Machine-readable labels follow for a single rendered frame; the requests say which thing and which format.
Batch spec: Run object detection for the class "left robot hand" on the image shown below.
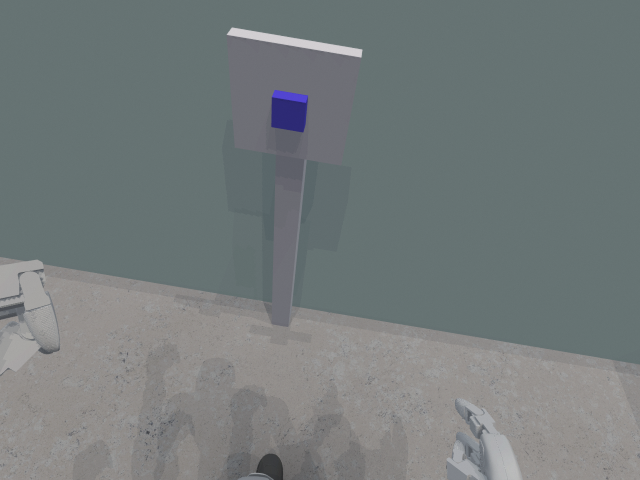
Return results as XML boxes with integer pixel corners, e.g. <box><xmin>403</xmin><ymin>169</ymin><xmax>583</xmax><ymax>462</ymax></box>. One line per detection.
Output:
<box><xmin>0</xmin><ymin>260</ymin><xmax>60</xmax><ymax>376</ymax></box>

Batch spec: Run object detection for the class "right robot hand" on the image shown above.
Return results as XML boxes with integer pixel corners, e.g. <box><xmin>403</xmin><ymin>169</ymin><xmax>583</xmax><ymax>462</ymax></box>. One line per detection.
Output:
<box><xmin>447</xmin><ymin>398</ymin><xmax>523</xmax><ymax>480</ymax></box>

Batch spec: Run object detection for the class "panel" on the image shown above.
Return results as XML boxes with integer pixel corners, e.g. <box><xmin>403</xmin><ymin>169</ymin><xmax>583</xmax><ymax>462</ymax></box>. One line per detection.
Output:
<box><xmin>227</xmin><ymin>28</ymin><xmax>362</xmax><ymax>327</ymax></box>

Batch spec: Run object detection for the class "button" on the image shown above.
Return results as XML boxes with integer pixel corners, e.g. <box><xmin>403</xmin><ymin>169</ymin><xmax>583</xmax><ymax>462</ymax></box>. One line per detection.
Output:
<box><xmin>271</xmin><ymin>90</ymin><xmax>308</xmax><ymax>132</ymax></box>

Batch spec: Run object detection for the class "left robot foot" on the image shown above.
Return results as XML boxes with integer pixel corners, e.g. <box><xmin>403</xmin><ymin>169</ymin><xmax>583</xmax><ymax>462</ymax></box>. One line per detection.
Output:
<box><xmin>256</xmin><ymin>454</ymin><xmax>283</xmax><ymax>480</ymax></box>

